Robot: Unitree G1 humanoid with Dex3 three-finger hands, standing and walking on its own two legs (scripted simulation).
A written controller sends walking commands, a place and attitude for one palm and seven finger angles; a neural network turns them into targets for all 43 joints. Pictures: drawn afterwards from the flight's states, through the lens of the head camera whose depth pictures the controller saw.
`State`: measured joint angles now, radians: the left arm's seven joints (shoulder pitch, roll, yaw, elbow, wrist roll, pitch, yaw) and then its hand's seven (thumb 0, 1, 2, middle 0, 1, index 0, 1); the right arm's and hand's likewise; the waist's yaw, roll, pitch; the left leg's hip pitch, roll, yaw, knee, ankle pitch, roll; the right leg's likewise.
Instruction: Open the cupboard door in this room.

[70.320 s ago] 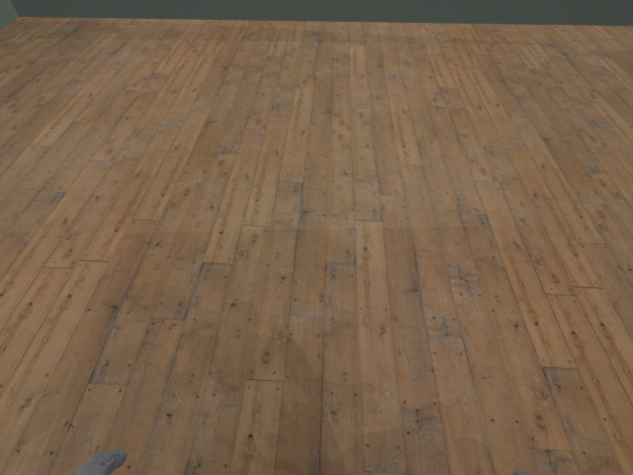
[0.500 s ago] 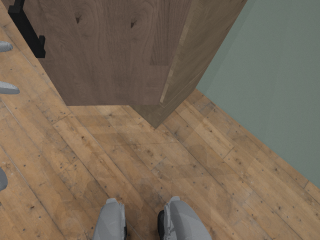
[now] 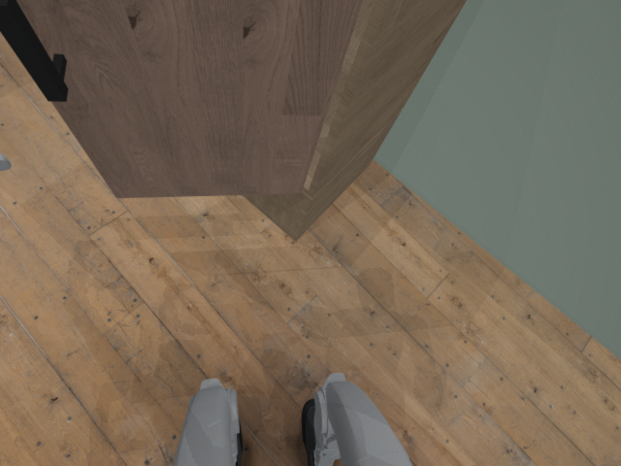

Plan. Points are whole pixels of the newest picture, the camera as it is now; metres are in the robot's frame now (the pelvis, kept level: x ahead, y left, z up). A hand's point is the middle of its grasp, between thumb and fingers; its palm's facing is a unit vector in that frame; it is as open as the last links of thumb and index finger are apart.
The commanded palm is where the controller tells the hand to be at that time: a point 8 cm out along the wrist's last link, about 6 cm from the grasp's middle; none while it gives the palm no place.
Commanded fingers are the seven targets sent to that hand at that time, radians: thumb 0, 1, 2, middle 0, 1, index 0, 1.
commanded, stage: move the hooked fingers beside the handle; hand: left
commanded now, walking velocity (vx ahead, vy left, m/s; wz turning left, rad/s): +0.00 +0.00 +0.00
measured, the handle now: (34, 39) +0.57 +0.28 +0.09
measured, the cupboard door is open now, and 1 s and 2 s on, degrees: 47 47 48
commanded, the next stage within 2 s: slide the fingers in behind the handle in 0.32 s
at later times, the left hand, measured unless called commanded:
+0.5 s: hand out of the picture +0.48 +0.33 +0.08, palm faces +0.07 -1.00 -0.01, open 14.0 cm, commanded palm +0.48 +0.35 +0.08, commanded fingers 0.00 -0.50 0.30 -0.30 -1.20 -0.30 -1.20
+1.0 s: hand (1, 104) +0.49 +0.29 +0.08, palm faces +0.06 -1.00 +0.00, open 14.0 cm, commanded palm +0.48 +0.32 +0.08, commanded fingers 0.00 -0.50 0.30 -0.30 -1.20 -0.30 -1.20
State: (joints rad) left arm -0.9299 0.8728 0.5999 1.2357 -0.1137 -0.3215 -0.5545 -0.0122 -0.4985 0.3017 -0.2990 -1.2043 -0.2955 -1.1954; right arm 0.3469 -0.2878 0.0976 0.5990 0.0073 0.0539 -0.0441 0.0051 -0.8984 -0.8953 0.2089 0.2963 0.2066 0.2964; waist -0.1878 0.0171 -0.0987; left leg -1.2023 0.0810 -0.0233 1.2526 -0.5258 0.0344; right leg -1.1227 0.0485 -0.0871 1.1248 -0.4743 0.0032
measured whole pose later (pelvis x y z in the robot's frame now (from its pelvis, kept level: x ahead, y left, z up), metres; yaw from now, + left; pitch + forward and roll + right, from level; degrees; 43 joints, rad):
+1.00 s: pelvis +0.00 +0.00 +0.01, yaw +1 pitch +25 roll -6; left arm -0.89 0.74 0.53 1.19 -0.13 -0.35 -0.49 -0.01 -0.50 0.30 -0.30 -1.20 -0.30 -1.20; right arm 0.35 -0.27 0.09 0.62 0.00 0.05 -0.03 0.01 -0.90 -0.90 0.21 0.30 0.21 0.30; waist -0.18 0.02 -0.11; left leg -1.15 0.07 -0.01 1.21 -0.52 0.03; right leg -1.07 0.04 -0.08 1.10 -0.47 0.00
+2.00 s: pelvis +0.02 +0.00 +0.02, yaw +4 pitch +24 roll -5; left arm -0.82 0.57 0.35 1.13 -0.18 -0.42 -0.32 -0.01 -0.50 0.30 -0.18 -1.18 -0.17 -1.18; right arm 0.34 -0.25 0.04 0.68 -0.02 0.04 -0.02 0.01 -0.90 -0.90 0.21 0.30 0.21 0.30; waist -0.12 0.01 -0.12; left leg -1.06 0.04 -0.04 1.16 -0.51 0.02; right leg -0.98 0.01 -0.10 1.05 -0.48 0.00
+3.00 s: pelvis +0.00 +0.00 +0.01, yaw +1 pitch +25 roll -5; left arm -0.85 0.71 0.52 1.19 -0.14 -0.38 -0.47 -0.01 -0.50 0.30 -0.30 -1.20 -0.29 -1.20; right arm 0.35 -0.28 0.07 0.62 0.00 0.05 -0.03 0.01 -0.90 -0.90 0.21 0.30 0.21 0.30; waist -0.17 0.02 -0.11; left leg -1.12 0.06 -0.01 1.21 -0.52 0.03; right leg -1.06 0.04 -0.07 1.10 -0.48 0.00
